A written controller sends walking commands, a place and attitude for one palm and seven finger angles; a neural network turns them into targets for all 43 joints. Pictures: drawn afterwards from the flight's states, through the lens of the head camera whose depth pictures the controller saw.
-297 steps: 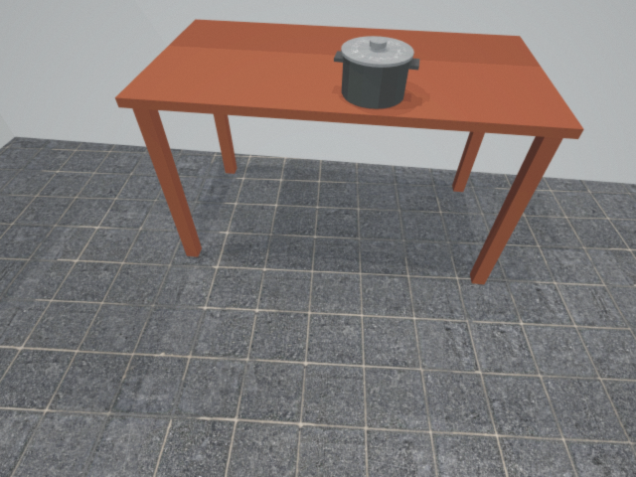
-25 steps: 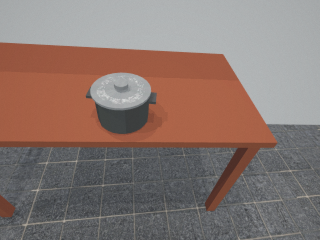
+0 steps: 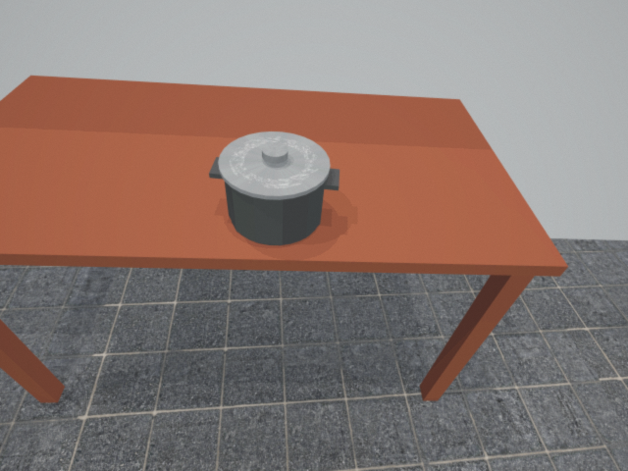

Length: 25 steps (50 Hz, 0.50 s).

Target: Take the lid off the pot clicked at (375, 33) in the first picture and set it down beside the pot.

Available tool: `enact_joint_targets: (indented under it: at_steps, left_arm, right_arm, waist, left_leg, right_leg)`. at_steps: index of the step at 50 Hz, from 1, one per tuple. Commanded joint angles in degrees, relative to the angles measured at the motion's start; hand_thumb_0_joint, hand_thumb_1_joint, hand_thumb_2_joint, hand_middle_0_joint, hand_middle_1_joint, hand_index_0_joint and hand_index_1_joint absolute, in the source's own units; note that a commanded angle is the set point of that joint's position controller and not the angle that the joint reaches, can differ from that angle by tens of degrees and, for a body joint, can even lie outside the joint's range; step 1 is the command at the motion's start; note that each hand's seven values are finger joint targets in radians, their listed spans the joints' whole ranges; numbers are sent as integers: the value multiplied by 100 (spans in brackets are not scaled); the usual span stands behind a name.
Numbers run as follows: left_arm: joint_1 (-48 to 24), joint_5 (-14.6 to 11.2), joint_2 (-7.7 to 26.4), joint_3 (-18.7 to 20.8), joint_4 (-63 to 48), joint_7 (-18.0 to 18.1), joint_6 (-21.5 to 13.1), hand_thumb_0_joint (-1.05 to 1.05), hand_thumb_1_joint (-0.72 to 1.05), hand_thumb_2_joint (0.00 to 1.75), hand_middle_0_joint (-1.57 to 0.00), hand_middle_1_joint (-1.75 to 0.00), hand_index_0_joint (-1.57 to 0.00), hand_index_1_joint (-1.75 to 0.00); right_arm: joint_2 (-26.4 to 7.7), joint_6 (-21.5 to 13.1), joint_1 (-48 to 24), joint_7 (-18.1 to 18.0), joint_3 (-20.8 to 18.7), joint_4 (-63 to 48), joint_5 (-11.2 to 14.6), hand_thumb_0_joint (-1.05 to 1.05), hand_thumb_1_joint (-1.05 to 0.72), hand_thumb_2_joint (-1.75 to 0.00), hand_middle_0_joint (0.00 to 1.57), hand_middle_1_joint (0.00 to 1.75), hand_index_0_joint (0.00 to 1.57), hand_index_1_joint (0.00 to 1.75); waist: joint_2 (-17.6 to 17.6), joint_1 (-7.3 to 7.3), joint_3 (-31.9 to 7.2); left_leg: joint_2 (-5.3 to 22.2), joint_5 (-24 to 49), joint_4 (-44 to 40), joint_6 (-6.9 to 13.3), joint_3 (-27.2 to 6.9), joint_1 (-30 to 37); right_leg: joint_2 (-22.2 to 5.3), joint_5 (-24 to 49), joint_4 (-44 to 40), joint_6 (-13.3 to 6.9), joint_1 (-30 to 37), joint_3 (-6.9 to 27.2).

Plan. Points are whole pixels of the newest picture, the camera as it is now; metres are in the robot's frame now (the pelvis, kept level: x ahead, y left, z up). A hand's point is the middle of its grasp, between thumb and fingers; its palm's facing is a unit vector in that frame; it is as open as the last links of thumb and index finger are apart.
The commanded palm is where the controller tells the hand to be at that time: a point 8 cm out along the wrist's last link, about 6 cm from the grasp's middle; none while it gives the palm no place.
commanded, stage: come to a stop and stand still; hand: left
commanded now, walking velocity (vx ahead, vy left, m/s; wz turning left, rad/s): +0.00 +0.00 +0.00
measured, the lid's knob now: (275, 152) +0.60 +0.11 +0.10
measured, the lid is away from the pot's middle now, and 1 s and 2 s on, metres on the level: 0.00 0.00 0.00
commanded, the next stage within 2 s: look again from close up in 1.54 s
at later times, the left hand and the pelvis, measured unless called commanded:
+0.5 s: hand out of the picture -0.13 +0.18 -0.20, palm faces +0.12 -0.98 -0.16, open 7.4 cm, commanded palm none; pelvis -0.07 +0.03 -0.01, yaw +1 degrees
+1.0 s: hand out of the picture -0.01 +0.23 -0.16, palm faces -0.10 -0.98 -0.16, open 7.4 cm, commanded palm none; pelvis -0.12 +0.05 +0.01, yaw -1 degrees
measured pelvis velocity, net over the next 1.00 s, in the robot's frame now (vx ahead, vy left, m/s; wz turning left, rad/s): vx -0.12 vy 0.05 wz -0.03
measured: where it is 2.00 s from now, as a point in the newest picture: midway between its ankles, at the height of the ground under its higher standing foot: outside the picture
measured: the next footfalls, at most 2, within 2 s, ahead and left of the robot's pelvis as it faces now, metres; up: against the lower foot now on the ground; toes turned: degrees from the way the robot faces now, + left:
left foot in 0.54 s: -0.06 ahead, +0.11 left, +0.00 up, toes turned +3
right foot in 1.18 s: -0.05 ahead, -0.11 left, +0.00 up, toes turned -1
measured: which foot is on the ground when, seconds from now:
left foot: down 0.00-0.36, up 0.38-0.52, down 0.54-1.00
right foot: down 0.00-0.54, up 0.56-1.00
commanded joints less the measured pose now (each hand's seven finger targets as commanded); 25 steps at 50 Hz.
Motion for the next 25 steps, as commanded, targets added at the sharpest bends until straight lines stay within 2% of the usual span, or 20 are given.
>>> enact_joint_targets:
  at_steps: [1,3,6,8,10,12,13,14,15,16,17,18,19,20,21,22,23,24,25]
  left_arm:
    - [418,31,377,55,-142,21,-114,0,90,90,-20,-30,-20,-30]
    - [454,45,394,74,-95,10,-94,0,90,90,-20,-30,-20,-30]
    - [582,56,304,99,-28,-1,-43,0,90,90,-20,-30,-20,-30]
    - [795,69,259,122,59,-19,-4,0,90,90,-20,-30,-20,-30]
    - [1101,82,155,137,155,-21,48,0,90,90,-20,-30,-20,-30]
    - [1331,87,76,146,236,-19,75,0,90,90,-20,-30,-20,-30]
    - [1488,103,76,178,257,-23,112,0,90,90,-20,-30,-20,-30]
    - [1652,102,25,177,262,-7,118,0,90,90,-20,-30,-20,-30]
    - [1681,110,62,177,252,21,120,0,90,90,-20,-30,-20,-30]
    - [1601,134,170,185,196,40,105,0,90,90,-20,-30,-20,-30]
    - [1274,125,395,225,45,64,77,0,90,90,-20,-30,-20,-30]
    - [410,149,707,295,-318,106,72,0,90,90,-20,-30,-20,-30]
    - [-732,146,799,362,-699,196,37,0,90,90,-20,-30,-20,-30]
    - [-1465,124,822,385,-970,256,-18,0,90,90,-20,-30,-20,-30]
    - [-1524,144,712,350,-1022,239,-99,0,90,90,-20,-30,-20,-30]
    - [-1204,169,728,333,-962,204,-109,0,90,90,-20,-30,-20,-30]
    - [-913,186,816,362,-884,168,-78,0,90,90,-20,-30,-20,-30]
    - [-622,185,851,376,-790,166,-17,0,90,90,-20,-30,-20,-30]
    - [-483,150,783,365,-757,161,43,0,90,90,-20,-30,-20,-30]
  right_arm:
    - [-691,-125,29,-10,-156,-298,46,0,-90,-90,20,30,20,30]
    - [-663,-99,31,-13,-174,-287,47,0,-90,-90,20,30,20,30]
    - [-758,-68,-70,-23,-212,-294,38,0,-90,-90,20,30,20,30]
    - [-811,-66,-197,-38,-239,-306,51,0,-90,-90,20,30,20,30]
    - [-891,-61,-465,-46,-275,-373,66,0,-90,-90,20,30,20,30]
    - [-896,-42,-664,-39,-301,-422,68,0,-90,-90,20,30,20,30]
    - [-882,-13,-710,-35,-312,-464,60,0,-90,-90,20,30,20,30]
    - [-920,9,-827,-27,-325,-512,48,0,-90,-90,20,30,20,30]
    - [-824,40,-820,-18,-323,-546,47,0,-90,-90,20,30,20,30]
    - [-716,101,-748,-6,-322,-581,50,0,-90,-90,20,30,20,30]
    - [-528,201,-599,-10,-338,-622,54,0,-90,-90,20,30,20,30]
    - [-489,317,-100,-24,-461,-581,45,0,-90,-90,20,30,20,30]
    - [-691,350,320,4,-535,-458,10,0,-90,-90,20,30,20,30]
    - [-771,396,803,23,-535,-317,-32,0,-90,-90,20,30,20,30]
    - [-527,246,1067,49,-454,-309,-10,0,-90,-90,20,30,20,30]
    - [-376,125,1077,90,-366,-335,11,0,-90,-90,20,30,20,30]
    - [-252,61,898,103,-321,-391,61,0,-90,-90,20,30,20,30]
    - [-152,13,783,111,-271,-364,35,0,-90,-90,20,30,20,30]
    - [-76,2,875,96,-219,-325,31,0,-90,-90,20,30,20,30]
  waist:
    - [177,39,478]
    - [85,39,538]
    - [346,69,481]
    - [476,170,334]
    - [726,299,201]
    - [689,404,228]
    - [504,471,264]
    - [501,529,362]
    - [243,495,579]
    - [-285,402,666]
    - [-1160,218,711]
    - [-1932,-187,564]
    - [-1771,-605,523]
    - [-1323,-975,174]
    - [-1106,-982,167]
    - [-889,-801,187]
    - [-644,-582,377]
    - [-594,-370,509]
    - [-471,-325,693]
  left_leg:
    - [747,-2364,-1319,-99,-1212,-352]
    - [717,-2520,-1341,-111,-1188,-357]
    - [751,-2819,-1513,-104,-1238,-485]
    - [880,-3009,-1798,-67,-1336,-736]
    - [993,-3079,-1982,-3,-1383,-1097]
    - [992,-3086,-1943,18,-1255,-1298]
    - [976,-3248,-1948,6,-1177,-1564]
    - [888,-3191,-1768,-18,-1075,-1550]
    - [655,-3147,-1437,-105,-912,-1427]
    - [249,-3030,-786,-264,-568,-1141]
    - [-209,-2206,830,-455,-175,-443]
    - [-394,-1512,3155,-559,58,519]
    - [-193,-1231,4634,-464,-387,721]
    - [-69,-987,5233,-461,-500,896]
    - [87,-1279,4634,-420,-357,918]
    - [91,-1535,3347,-361,-28,873]
    - [90,-1808,1987,-317,116,865]
    - [45,-1766,697,-270,256,1011]
    - [25,-1492,-277,-255,227,1068]
  right_leg:
    - [-237,-1128,-600,-223,-238,472]
    - [-200,-1317,-621,-207,-339,436]
    - [-66,-1219,-365,-148,-259,301]
    - [102,-792,128,-104,195,12]
    - [169,-560,686,-72,640,-113]
    - [161,-545,752,-76,850,-140]
    - [207,-623,845,-92,1015,-205]
    - [152,-721,587,-119,947,-142]
    - [36,-1004,64,-205,614,60]
    - [-181,-1798,-658,-341,-47,628]
    - [-838,-3179,-1817,-647,-1310,1687]
    - [-1768,-3848,-2798,-1079,-2725,2634]
    - [-1850,-2938,-2655,-1130,-3346,2676]
    - [-1446,-1742,-2013,-978,-3308,1961]
    - [-1271,-1504,-1724,-869,-3091,1544]
    - [-1027,-1468,-1482,-713,-2591,1221]
    - [-994,-1805,-1227,-629,-2419,1227]
    - [-859,-2116,-855,-479,-2296,1190]
    - [-559,-2538,-151,-337,-2318,1075]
